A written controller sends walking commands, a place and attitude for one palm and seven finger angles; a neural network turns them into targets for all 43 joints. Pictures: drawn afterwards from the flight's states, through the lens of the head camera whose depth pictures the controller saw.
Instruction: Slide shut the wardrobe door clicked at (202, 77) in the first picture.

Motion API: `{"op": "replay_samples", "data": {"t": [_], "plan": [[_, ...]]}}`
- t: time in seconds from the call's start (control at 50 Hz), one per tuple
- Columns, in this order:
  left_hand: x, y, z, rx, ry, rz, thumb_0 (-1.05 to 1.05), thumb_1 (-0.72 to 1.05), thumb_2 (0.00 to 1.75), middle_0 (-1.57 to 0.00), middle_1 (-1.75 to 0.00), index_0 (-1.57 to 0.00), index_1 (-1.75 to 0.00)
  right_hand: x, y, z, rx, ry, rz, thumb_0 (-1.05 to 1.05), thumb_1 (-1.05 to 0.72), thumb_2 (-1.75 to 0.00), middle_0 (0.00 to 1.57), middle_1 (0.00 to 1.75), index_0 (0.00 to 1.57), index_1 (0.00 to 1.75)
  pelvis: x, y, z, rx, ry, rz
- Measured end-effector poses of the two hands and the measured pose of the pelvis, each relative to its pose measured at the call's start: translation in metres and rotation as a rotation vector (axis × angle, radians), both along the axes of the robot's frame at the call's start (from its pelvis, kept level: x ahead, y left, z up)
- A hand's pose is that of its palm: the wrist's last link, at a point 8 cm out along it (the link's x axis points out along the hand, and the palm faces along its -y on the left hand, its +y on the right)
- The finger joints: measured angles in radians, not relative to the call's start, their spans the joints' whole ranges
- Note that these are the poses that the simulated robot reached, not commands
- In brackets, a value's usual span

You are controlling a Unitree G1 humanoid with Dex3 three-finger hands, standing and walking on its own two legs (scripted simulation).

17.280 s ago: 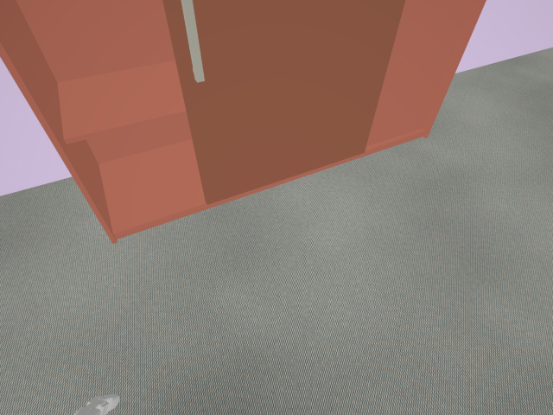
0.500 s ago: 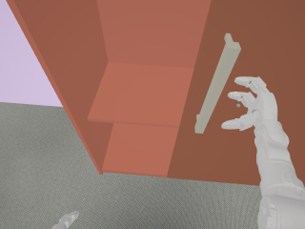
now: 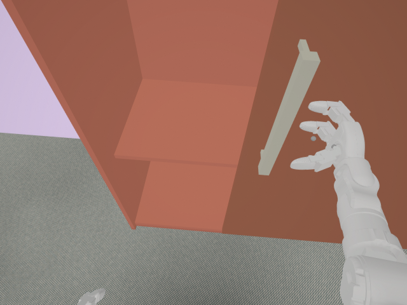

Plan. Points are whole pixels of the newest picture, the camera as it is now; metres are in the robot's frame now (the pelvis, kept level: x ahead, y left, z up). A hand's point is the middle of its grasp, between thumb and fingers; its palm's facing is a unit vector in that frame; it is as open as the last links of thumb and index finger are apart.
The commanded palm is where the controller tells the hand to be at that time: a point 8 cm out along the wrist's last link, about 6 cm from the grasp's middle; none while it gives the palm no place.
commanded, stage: move the hooked fingers beside the handle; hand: right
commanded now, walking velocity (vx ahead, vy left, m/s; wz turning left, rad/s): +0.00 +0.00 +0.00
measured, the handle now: (279, 119) +0.48 -0.09 +0.11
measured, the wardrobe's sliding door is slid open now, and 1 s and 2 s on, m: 0.43 0.43 0.43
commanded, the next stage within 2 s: feel for the door with the fingertips in 0.14 s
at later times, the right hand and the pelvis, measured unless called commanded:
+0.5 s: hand (300, 140) +0.43 -0.13 +0.11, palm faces -0.05 +1.00 +0.00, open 14.0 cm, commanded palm +0.41 -0.18 +0.11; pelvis +0.00 +0.01 +0.00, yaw +0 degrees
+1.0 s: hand (295, 134) +0.44 -0.12 +0.11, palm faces -0.03 +1.00 -0.02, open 13.6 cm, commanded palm +0.41 -0.17 +0.11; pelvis +0.00 +0.01 +0.00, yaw +0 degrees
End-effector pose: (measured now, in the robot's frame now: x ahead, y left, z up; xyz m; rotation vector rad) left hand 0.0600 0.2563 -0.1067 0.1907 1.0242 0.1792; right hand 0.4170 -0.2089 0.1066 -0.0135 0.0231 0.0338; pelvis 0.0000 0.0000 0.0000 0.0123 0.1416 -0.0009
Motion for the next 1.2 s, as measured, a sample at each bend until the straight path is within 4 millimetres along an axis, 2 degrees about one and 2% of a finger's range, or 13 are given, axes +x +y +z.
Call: {"op": "replay_samples", "data": {"t": [0.08, 0.18, 0.32, 0.5, 0.64, 0.98, 1.2], "plan": [[-0.001, 0.001, 0.0, 0.001, 0.002, 0.003, 0.0, 0.9, 0.9, -0.2, -0.3, -0.2, -0.3, -0.004, 0.003, -0.004, -0.001, -0.011, -0.002, -0.01, 0.49, -0.3, 0.31, 1.21, 0.32, 1.21, 0.0, 0.001, 0.0, 0.0, -0.004, 0.001], [0.003, 0.003, 0.002, 0.002, -0.015, 0.008, 0.01, 0.9, 0.9, -0.2, -0.3, -0.2, -0.3, -0.01, 0.004, 0.006, -0.007, -0.055, -0.009, -0.01, 0.49, -0.3, 0.31, 1.2, 0.31, 1.2, 0.001, 0.002, 0.001, -0.001, -0.016, 0.005], [0.012, 0.005, 0.004, 0.005, -0.039, -0.005, 0.0, 0.9, 0.9, -0.2, -0.3, -0.2, -0.3, -0.008, 0.002, 0.005, -0.014, -0.011, -0.007, -0.01, 0.5, -0.3, 0.3, 1.2, 0.3, 1.2, -0.002, 0.005, 0.001, 0.0, -0.018, -0.004], [0.019, 0.006, 0.003, -0.002, -0.051, -0.019, 0.0, 0.9, 0.9, -0.2, -0.3, -0.2, -0.3, -0.008, 0.027, 0.0, 0.018, -0.025, 0.017, -0.01, 0.5, -0.3, 0.3, 1.2, 0.3, 1.2, -0.002, 0.007, 0.0, -0.003, -0.013, -0.007], [0.016, 0.005, 0.001, -0.015, -0.051, -0.006, 0.0, 0.9, 0.9, -0.2, -0.3, -0.2, -0.3, -0.002, 0.041, 0.0, 0.003, -0.024, 0.008, -0.01, 0.5, -0.3, 0.3, 1.2, 0.3, 1.2, -0.001, 0.009, 0.0, -0.006, -0.012, 0.002], [0.0, 0.012, -0.004, -0.01, 0.009, 0.009, 0.0, 0.9, 0.9, -0.2, -0.3, -0.2, -0.3, 0.004, 0.037, 0.001, -0.004, -0.015, 0.0, -0.01, 0.49, -0.3, 0.36, 1.24, 0.37, 1.24, -0.001, 0.014, 0.0, -0.008, -0.005, 0.001], [0.006, 0.013, 0.001, -0.011, -0.026, 0.013, 0.01, 0.9, 0.9, -0.2, -0.3, -0.2, -0.3, -0.008, 0.035, 0.0, 0.002, -0.025, -0.001, -0.01, 0.49, -0.3, 0.32, 1.21, 0.32, 1.21, -0.001, 0.012, 0.001, -0.007, -0.013, 0.007]]}}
